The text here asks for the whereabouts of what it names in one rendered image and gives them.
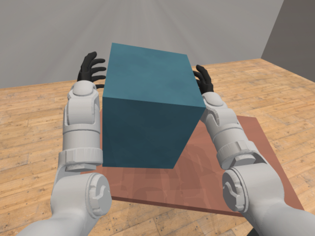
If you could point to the robot left hand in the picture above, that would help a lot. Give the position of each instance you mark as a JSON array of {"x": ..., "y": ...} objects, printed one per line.
[{"x": 87, "y": 71}]

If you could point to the robot left upper arm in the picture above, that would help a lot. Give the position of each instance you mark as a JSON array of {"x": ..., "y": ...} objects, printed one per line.
[{"x": 77, "y": 203}]

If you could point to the carton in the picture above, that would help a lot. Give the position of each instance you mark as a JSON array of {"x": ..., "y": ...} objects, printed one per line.
[{"x": 151, "y": 105}]

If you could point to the robot right hand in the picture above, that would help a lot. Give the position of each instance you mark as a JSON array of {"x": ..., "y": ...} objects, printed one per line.
[{"x": 204, "y": 81}]

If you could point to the table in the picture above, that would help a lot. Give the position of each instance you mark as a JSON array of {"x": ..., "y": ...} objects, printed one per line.
[{"x": 195, "y": 182}]

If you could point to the robot right forearm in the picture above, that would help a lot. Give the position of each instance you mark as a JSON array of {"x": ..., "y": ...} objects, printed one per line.
[{"x": 232, "y": 145}]

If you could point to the robot right upper arm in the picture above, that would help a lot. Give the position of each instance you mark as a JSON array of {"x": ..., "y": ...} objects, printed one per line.
[{"x": 256, "y": 192}]

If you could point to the robot left forearm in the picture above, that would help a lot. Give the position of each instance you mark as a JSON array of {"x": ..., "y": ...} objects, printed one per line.
[{"x": 81, "y": 132}]

